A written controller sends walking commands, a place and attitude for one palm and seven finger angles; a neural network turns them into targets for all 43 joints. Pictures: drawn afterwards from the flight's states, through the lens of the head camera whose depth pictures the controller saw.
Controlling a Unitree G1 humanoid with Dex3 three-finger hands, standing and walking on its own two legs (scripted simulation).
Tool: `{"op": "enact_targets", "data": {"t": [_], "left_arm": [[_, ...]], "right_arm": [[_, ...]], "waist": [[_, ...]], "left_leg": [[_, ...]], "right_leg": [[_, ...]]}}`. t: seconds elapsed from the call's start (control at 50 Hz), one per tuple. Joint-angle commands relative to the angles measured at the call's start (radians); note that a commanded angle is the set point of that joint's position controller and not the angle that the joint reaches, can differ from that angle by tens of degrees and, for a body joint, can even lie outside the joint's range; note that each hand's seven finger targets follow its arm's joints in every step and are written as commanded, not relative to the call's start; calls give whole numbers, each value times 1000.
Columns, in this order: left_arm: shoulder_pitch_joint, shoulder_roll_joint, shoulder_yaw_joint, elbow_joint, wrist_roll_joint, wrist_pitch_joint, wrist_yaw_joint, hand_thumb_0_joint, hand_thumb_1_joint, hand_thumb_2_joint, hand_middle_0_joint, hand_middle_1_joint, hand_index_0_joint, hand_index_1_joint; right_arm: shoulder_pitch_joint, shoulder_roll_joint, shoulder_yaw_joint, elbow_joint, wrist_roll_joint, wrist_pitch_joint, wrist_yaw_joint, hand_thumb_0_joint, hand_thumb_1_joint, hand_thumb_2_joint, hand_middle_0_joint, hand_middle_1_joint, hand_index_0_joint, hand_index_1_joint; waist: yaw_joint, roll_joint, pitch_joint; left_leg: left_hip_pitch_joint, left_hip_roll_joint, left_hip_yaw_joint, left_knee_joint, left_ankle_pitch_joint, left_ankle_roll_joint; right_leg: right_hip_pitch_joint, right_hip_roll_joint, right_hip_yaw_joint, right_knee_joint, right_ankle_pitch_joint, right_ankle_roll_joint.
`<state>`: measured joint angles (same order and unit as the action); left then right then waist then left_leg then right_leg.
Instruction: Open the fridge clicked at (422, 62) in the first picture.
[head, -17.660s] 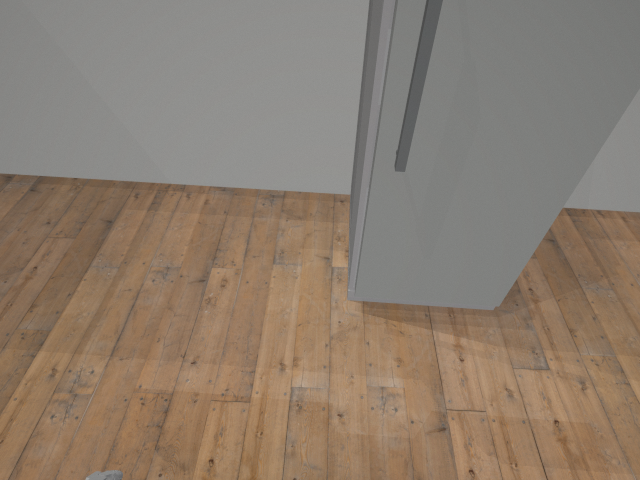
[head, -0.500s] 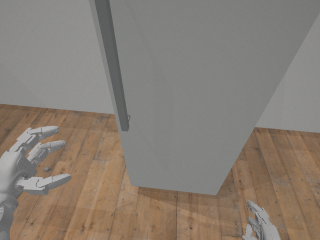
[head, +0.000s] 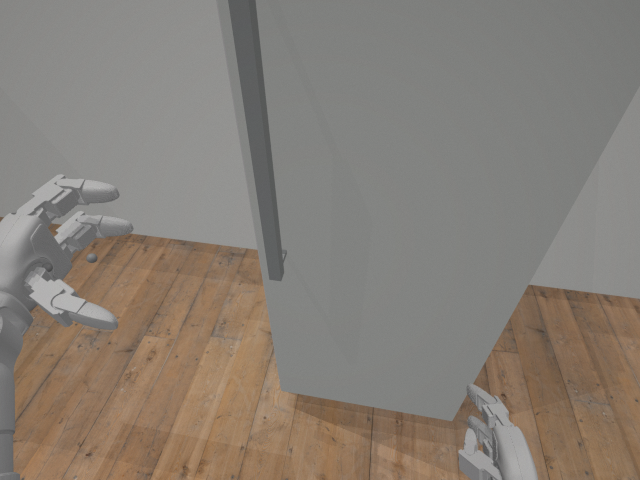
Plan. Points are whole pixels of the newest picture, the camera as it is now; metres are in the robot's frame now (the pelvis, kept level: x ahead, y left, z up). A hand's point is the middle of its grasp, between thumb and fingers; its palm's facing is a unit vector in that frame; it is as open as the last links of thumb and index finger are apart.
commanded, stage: raise the hand to about handle height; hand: left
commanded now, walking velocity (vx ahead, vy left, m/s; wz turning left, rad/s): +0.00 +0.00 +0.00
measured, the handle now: (267, 156) +0.51 +0.15 +0.18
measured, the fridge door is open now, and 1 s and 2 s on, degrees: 0 0 0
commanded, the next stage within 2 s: move the hooked fingers beside the handle in 0.68 s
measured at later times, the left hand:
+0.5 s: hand (120, 223) +0.29 +0.25 +0.22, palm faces +0.03 -0.99 -0.12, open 14.0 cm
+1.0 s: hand (140, 208) +0.31 +0.24 +0.22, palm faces +0.03 -0.99 -0.10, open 14.0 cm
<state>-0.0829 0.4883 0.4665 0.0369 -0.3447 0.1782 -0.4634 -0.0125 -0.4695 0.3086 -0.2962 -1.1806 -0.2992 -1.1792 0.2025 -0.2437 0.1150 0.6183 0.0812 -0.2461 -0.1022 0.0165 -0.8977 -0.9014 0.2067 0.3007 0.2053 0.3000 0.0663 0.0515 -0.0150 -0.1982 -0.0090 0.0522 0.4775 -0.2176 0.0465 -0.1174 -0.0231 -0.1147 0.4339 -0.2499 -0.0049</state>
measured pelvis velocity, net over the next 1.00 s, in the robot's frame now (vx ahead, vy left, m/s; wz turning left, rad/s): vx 0.01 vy -0.03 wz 0.00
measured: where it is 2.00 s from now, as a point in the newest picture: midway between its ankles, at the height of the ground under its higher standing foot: outside the picture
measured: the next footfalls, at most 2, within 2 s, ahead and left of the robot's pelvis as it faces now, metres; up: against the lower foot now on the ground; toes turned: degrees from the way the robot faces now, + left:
none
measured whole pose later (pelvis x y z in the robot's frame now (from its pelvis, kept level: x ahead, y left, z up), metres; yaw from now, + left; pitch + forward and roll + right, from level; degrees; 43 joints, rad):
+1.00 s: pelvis +0.01 -0.03 +0.00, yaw +0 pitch -3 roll +0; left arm -0.29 0.52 0.45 0.18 -0.31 0.30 -0.45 -0.02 -0.50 0.30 -0.30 -1.20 -0.30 -1.20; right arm 0.19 -0.28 0.09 0.62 0.11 -0.18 -0.11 0.02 -0.90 -0.90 0.20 0.30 0.20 0.30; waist 0.05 0.07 -0.03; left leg -0.18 0.02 0.04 0.47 -0.22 0.01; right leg -0.11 0.00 -0.12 0.45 -0.28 -0.04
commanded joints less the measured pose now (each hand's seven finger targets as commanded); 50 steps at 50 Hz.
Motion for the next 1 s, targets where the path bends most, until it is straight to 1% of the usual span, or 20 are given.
{"op": "enact_targets", "data": {"t": [0.0, 0.02, 0.08, 0.14, 0.2, 0.22, 0.26, 0.3, 0.32, 0.38, 0.42, 0.44, 0.52, 0.6, 0.62, 0.68, 0.72, 0.86, 0.92, 0.98], "left_arm": [[-365, 293, 93, -184, -15, -13, -3, 0, -500, 300, -300, -1200, -300, -1200], [-364, 308, 105, -174, -19, -4, -5, 0, -500, 300, -300, -1200, -300, -1200], [-425, 342, 121, -183, -13, 25, -9, 0, -500, 300, -300, -1200, -300, -1200], [-456, 368, 135, -160, -14, 47, -10, 0, -500, 300, -300, -1200, -300, -1200], [-405, 334, 116, -56, -14, 83, -23, 0, -500, 300, -300, -1200, -300, -1200], [-364, 328, 114, -37, -18, 91, -31, 0, -500, 300, -300, -1200, -300, -1200], [-399, 321, 91, -55, -13, 106, -36, 0, -500, 300, -300, -1200, -300, -1200], [-423, 335, 98, -99, -10, 99, -29, 0, -500, 300, -300, -1200, -300, -1200], [-418, 345, 107, -126, -16, 88, -24, 0, -500, 300, -300, -1200, -300, -1200], [-447, 375, 150, -198, -19, 53, -6, 0, -500, 300, -300, -1200, -300, -1200], [-427, 388, 165, -204, -18, 39, 6, 0, -500, 300, -300, -1200, -300, -1200], [-440, 383, 164, -209, -14, 38, 9, 0, -500, 300, -300, -1200, -300, -1200], [-421, 355, 137, -147, -6, 59, 12, 0, -500, 300, -300, -1200, -300, -1200], [-433, 347, 123, -131, -7, 72, -3, 0, -500, 300, -300, -1200, -300, -1200], [-415, 346, 125, -133, -13, 70, -8, 0, -500, 300, -300, -1200, -300, -1200], [-442, 346, 124, -139, -19, 63, -17, 0, -500, 300, -300, -1200, -300, -1200], [-412, 355, 137, -130, -22, 60, -15, 0, -500, 300, -300, -1200, -300, -1200], [-536, 341, 92, -88, 3, 58, 8, 0, -500, 300, -300, -1200, -300, -1200], [-577, 317, 51, -74, 11, 46, 14, 0, -500, 300, -300, -1200, -300, -1200], [-592, 340, 76, -20, 19, 44, 21, 0, -500, 300, -300, -1200, -300, -1200]], "right_arm": [[-142, -128, -56, -162, 13, -39, -12, 0, -900, -900, 200, 300, 200, 300], [-144, -126, -55, -164, 11, -35, -10, 0, -900, -900, 200, 300, 200, 300], [-157, -131, -57, -169, 17, -30, -7, 0, -900, -900, 200, 300, 200, 300], [-164, -136, -56, -167, 20, -23, -4, 0, -900, -900, 200, 300, 200, 300], [-154, -143, -61, -165, 25, -16, 2, 0, -900, -900, 200, 300, 200, 300], [-154, -145, -64, -167, 25, -9, 8, 0, -900, -900, 200, 300, 200, 300], [-163, -151, -64, -176, 32, 1, 12, 0, -900, -900, 200, 300, 200, 300], [-172, -148, -66, -190, 33, 0, 11, 0, -900, -900, 200, 300, 200, 300], [-175, -142, -64, -190, 30, 2, 12, 0, -900, -900, 200, 300, 200, 300], [-180, -135, -66, -196, 27, -6, 4, 0, -900, -900, 200, 300, 200, 300], [-172, -131, -64, -188, 23, -8, 4, 0, -900, -900, 200, 300, 200, 300], [-174, -134, -66, -185, 24, -9, 1, 0, -900, -900, 200, 300, 200, 300], [-161, -135, -66, -174, 25, -9, -2, 0, -900, -900, 200, 300, 200, 300], [-169, -138, -67, -181, 29, -8, -3, 0, -900, -900, 200, 300, 200, 300], [-167, -137, -68, -180, 27, -5, 0, 0, -900, -900, 200, 300, 200, 300], [-173, -138, -69, -183, 30, -3, 0, 0, -900, -900, 200, 300, 200, 300], [-168, -139, -70, -180, 28, -1, 2, 0, -900, -900, 200, 300, 200, 300], [-165, -138, -69, -173, 30, 3, -7, 0, -900, -900, 200, 300, 200, 300], [-160, -135, -69, -170, 30, 5, -11, 0, -900, -900, 200, 300, 200, 300], [-155, -139, -69, -168, 28, 8, -13, 0, -900, -900, 200, 300, 200, 300]], "waist": [[-18, 77, -132], [-9, 43, -123], [-11, 86, -159], [-8, 54, -162], [-11, 15, -130], [0, -2, -127], [-10, 6, -113], [-13, 27, -137], [-7, -3, -142], [-8, 41, -204], [0, 25, -185], [-7, 73, -188], [-7, 53, -139], [-16, 34, -164], [-10, -4, -166], [-18, 19, -182], [-8, -2, -180], [-29, 40, -152], [-33, 26, -152], [-30, 34, -174]], "left_leg": [[142, 18, -121, -117, 67, -28], [133, 17, -119, -115, 85, -25], [157, 12, -112, -114, 96, -23], [153, 10, -107, -110, 116, -18], [138, 9, -104, -105, 113, -16], [126, 9, -100, -98, 129, -16], [114, 7, -95, -98, 106, -16], [128, 4, -92, -91, 84, -15], [131, 8, -91, -84, 103, -13], [162, 0, -81, -75, 127, -9], [155, 4, -81, -76, 141, -9], [161, 1, -74, -74, 147, -8], [146, 4, -74, -73, 142, -9], [150, 0, -72, -58, 151, -5], [147, 4, -73, -49, 170, -3], [155, 1, -66, -42, 163, -4], [146, 4, -70, -37, 183, -4], [147, 0, -73, -51, 139, -5], [156, 5, -76, -56, 126, -5], [148, 0, -77, -61, 126, -5]], "right_leg": [[-93, 34, 35, -80, 84, -25], [-74, 34, 39, -92, 99, -27], [-71, 28, 42, -90, 107, -27], [-54, 24, 47, -99, 127, -26], [-81, 25, 42, -93, 132, -22], [-64, 21, 53, -99, 154, -24], [-86, 20, 51, -94, 134, -18], [-96, 18, 54, -91, 103, -16], [-77, 17, 63, -97, 118, -17], [-50, 18, 65, -86, 148, -15], [-44, 20, 65, -92, 165, -14], [-45, 17, 69, -88, 181, -14], [-58, 15, 71, -94, 192, -10], [-62, 11, 75, -79, 223, -1], [-47, 7, 87, -80, 257, 4], [-56, 6, 88, -72, 262, 9], [-45, 5, 89, -68, 287, 10], [-87, 8, 81, -76, 213, 0], [-94, 9, 81, -84, 186, -3], [-79, 9, 77, -77, 190, -6]]}}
